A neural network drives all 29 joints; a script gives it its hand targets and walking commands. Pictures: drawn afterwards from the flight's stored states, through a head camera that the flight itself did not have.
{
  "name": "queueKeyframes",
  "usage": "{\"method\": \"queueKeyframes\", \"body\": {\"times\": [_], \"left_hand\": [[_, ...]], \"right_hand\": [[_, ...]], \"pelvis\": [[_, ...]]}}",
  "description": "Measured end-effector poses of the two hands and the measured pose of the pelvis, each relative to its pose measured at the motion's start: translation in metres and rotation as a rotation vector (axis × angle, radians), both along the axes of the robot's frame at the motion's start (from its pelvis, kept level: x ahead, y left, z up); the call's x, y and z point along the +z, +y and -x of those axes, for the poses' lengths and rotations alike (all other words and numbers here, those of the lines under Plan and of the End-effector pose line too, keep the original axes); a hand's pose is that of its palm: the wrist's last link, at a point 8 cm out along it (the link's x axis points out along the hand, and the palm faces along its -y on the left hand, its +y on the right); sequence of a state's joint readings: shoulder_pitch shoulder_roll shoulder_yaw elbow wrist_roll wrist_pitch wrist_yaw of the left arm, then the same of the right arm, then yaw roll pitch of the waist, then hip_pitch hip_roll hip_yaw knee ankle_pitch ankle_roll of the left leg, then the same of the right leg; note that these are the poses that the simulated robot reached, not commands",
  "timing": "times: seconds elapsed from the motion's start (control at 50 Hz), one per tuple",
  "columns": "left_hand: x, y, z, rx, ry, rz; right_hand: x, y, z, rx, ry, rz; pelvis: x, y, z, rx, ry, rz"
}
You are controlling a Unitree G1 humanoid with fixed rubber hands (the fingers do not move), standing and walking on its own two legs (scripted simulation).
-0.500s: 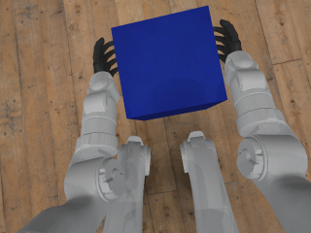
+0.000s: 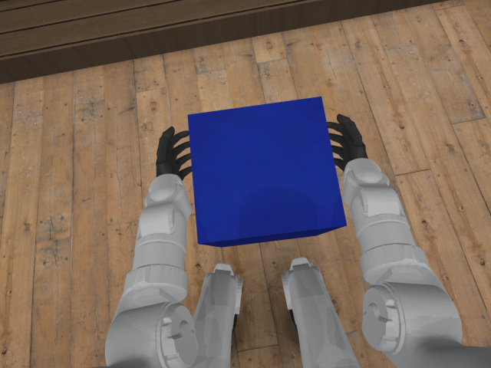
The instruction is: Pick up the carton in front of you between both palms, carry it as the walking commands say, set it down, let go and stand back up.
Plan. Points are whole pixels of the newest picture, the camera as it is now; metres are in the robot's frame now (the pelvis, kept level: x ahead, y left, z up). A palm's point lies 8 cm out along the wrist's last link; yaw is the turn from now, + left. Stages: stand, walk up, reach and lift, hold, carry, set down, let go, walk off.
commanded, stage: reach and lift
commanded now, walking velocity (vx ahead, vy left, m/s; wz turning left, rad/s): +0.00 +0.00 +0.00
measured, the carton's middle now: (262, 185) +0.41 -0.02 -0.13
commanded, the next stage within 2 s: hold in 1.84 s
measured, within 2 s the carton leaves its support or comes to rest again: neither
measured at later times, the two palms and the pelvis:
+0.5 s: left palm (119, 156) +0.38 +0.14 +0.11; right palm (393, 141) +0.38 -0.16 +0.11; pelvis +0.06 +0.00 +0.14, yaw -1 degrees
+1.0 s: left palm (43, 127) +0.36 +0.15 +0.22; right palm (456, 115) +0.35 -0.15 +0.21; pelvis +0.06 +0.00 +0.20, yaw -1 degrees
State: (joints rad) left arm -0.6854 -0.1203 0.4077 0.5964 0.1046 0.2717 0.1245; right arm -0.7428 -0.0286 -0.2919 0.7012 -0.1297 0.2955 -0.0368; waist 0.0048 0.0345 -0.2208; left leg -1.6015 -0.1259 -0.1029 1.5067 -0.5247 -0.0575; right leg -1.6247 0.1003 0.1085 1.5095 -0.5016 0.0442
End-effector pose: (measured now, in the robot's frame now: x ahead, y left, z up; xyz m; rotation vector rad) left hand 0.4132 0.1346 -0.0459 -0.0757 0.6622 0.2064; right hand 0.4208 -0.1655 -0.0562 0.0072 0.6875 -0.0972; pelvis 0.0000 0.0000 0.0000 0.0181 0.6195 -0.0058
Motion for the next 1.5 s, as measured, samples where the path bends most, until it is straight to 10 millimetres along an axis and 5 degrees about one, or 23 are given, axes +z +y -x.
{"method": "queueKeyframes", "body": {"times": [0.5, 0.84, 1.18, 1.5], "left_hand": [[0.16, 0.009, 0.032, -0.037, -0.001, -0.011], [0.257, 0.015, 0.047, -0.094, -0.024, -0.048], [0.271, 0.015, 0.056, -0.098, 0.007, -0.06], [0.279, 0.013, 0.049, -0.104, 0.001, -0.074]], "right_hand": [[0.162, 0.009, 0.042, -0.039, -0.001, 0.001], [0.26, 0.016, 0.065, -0.049, -0.023, 0.031], [0.273, 0.015, 0.074, -0.041, 0.01, 0.04], [0.282, 0.014, 0.067, -0.029, 0.006, 0.053]], "pelvis": [[0.142, 0.002, -0.055, -0.005, -0.292, 0.017], [0.193, 0.004, -0.074, -0.009, -0.585, 0.024], [0.194, 0.004, -0.054, -0.01, -0.676, 0.024], [0.198, 0.001, -0.065, -0.009, -0.685, 0.024]]}}
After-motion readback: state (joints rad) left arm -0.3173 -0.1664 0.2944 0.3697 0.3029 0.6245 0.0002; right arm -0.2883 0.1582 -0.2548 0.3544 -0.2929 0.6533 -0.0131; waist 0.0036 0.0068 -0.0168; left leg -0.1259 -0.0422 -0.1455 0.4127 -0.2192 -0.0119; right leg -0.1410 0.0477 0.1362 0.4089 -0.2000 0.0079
